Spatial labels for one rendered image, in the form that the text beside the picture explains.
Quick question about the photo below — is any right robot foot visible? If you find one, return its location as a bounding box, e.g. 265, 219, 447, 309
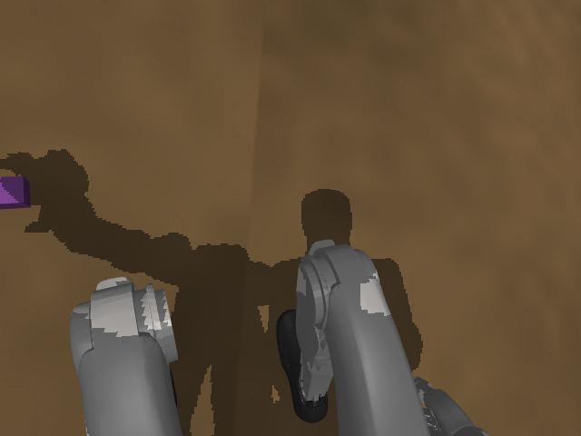
276, 310, 328, 423

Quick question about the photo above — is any right robot hand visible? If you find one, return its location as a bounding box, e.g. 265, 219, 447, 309
414, 376, 475, 436

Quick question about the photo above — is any small box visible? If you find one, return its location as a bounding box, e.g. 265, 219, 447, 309
0, 176, 31, 210

